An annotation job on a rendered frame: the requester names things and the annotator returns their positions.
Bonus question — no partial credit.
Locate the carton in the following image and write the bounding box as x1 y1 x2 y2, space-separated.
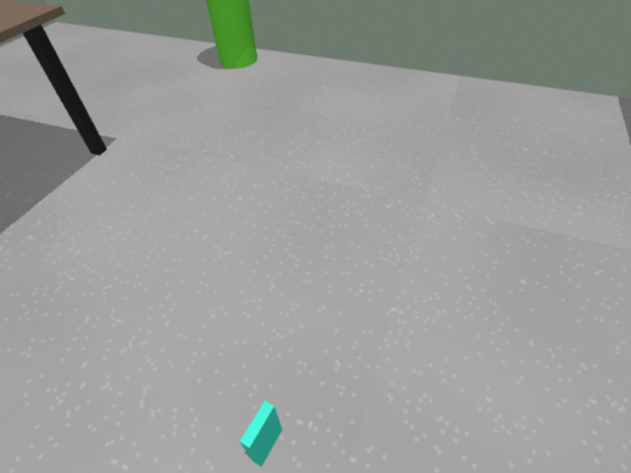
240 401 282 466

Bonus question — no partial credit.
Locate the table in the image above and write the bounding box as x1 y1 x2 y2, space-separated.
0 0 107 155

